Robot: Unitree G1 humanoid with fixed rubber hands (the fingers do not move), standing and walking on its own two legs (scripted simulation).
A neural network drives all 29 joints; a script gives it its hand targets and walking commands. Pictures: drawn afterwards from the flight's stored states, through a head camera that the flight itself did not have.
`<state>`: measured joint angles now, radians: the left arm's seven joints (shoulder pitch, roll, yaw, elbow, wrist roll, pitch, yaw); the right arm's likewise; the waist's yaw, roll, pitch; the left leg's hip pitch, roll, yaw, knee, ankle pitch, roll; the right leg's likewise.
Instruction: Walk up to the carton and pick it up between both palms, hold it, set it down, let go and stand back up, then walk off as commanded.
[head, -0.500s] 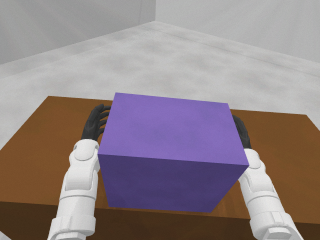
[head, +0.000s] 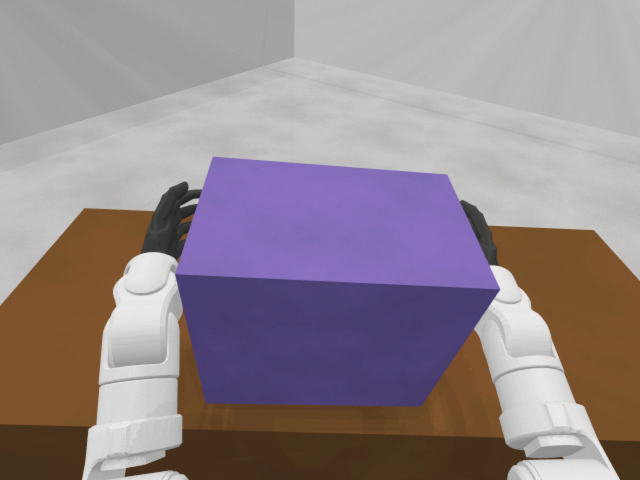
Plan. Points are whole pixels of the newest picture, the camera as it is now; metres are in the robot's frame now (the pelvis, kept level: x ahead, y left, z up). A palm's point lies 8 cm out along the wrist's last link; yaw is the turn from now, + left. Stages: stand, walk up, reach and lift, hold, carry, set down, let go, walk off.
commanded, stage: reach and lift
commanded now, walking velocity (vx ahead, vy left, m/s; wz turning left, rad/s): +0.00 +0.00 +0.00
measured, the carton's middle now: (324, 290) +0.34 -0.01 +0.12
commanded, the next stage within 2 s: hold in 1.10 s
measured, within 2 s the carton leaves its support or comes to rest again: neither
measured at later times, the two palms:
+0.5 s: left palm (156, 232) +0.35 +0.18 +0.21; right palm (479, 242) +0.35 -0.20 +0.19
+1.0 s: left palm (149, 218) +0.35 +0.18 +0.23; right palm (480, 227) +0.35 -0.19 +0.21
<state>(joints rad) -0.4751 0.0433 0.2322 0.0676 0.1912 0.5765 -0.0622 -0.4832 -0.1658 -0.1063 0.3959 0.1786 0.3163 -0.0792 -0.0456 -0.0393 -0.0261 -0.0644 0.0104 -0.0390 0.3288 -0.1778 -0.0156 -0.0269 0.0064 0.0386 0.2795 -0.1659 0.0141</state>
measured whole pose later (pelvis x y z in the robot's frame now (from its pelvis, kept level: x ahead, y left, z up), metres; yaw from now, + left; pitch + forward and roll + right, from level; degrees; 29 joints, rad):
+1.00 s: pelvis +0.00 +0.00 +0.00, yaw +1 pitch -5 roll -1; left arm -0.62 0.08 0.30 0.11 0.18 0.72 -0.09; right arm -0.66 -0.18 -0.11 0.44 0.24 0.47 -0.12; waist -0.06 -0.02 -0.07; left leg -0.08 0.02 -0.06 0.34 -0.17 -0.02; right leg -0.02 0.01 0.02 0.27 -0.16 0.01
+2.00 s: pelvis -0.01 +0.00 +0.00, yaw +1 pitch -4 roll -1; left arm -0.72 0.11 0.34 0.17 0.19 0.80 -0.11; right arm -0.79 -0.22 -0.08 0.52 0.26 0.57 -0.14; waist -0.07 -0.01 -0.13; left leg -0.09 0.02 -0.05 0.32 -0.16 -0.02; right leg -0.04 0.01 0.02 0.25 -0.14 0.01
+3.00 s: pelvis -0.01 -0.01 +0.00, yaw +1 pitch -4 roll -1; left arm -0.72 0.11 0.35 0.17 0.20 0.81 -0.12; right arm -0.80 -0.22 -0.06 0.51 0.27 0.59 -0.15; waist -0.07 0.00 -0.13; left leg -0.09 0.02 -0.06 0.31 -0.16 -0.02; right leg -0.04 0.02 0.02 0.25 -0.14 0.01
